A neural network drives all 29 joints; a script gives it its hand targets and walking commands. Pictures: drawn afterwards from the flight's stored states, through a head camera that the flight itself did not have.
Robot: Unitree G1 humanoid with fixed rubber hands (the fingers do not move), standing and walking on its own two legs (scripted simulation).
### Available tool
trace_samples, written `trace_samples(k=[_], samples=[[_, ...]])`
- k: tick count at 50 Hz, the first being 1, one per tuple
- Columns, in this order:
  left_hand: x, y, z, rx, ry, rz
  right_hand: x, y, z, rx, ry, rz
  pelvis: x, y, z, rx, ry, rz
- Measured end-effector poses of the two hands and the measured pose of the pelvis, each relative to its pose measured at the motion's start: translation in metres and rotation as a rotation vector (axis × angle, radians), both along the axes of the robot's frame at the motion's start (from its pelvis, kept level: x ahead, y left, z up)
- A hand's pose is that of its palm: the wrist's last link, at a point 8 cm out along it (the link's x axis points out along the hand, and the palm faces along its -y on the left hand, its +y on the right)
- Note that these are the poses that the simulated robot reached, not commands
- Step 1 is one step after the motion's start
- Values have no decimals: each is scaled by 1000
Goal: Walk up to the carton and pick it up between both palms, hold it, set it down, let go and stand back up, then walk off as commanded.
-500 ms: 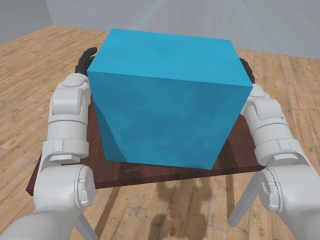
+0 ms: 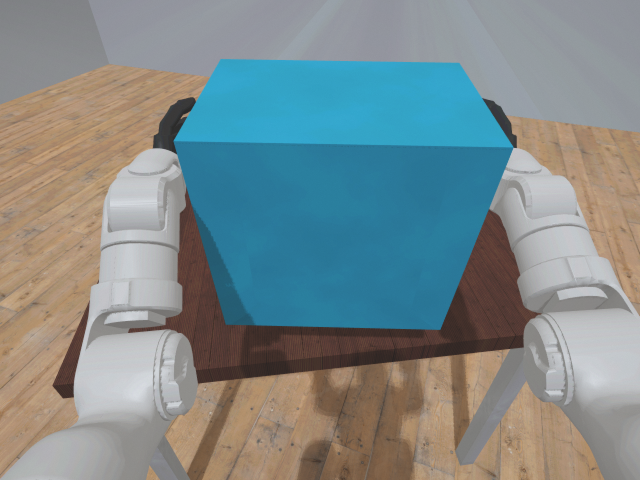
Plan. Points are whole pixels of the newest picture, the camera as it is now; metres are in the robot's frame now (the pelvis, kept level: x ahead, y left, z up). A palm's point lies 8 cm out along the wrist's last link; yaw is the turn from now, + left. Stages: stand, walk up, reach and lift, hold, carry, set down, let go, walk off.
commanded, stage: reach and lift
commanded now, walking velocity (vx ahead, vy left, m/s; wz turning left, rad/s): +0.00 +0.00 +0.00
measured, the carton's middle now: (335, 201) +0.40 +0.00 +0.19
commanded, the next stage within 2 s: hold in 0.32 s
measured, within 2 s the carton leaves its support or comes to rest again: neither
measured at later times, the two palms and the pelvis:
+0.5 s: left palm (165, 153) +0.37 +0.19 +0.28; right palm (508, 137) +0.38 -0.19 +0.29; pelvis +0.00 +0.00 +0.00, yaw +0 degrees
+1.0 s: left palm (157, 142) +0.35 +0.19 +0.30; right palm (523, 120) +0.37 -0.19 +0.31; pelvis +0.00 +0.00 +0.00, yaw +0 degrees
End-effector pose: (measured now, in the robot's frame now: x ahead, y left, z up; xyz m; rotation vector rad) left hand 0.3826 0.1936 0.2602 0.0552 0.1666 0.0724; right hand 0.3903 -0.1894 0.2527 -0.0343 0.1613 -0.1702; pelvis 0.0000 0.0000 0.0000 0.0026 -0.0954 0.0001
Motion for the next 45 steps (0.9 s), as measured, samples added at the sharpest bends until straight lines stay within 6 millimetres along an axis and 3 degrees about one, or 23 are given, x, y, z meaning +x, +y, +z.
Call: trace_samples(k=[7,16,26,36,45], samples=[[2,-1,1,-4,9,5,3,-1,0,4,10,7,3,0,0,0,12,0],[-10,-1,20,1,-25,13,-5,-1,21,13,-26,12,1,2,0,-3,10,1],[-13,-1,18,-2,-12,14,-6,-1,34,37,-14,9,-1,2,0,-3,16,1],[-9,-1,15,-4,9,16,-1,0,32,10,8,13,3,2,0,-3,23,1],[-23,-2,38,2,-45,22,-13,-1,55,8,-45,23,2,3,0,-4,22,1]])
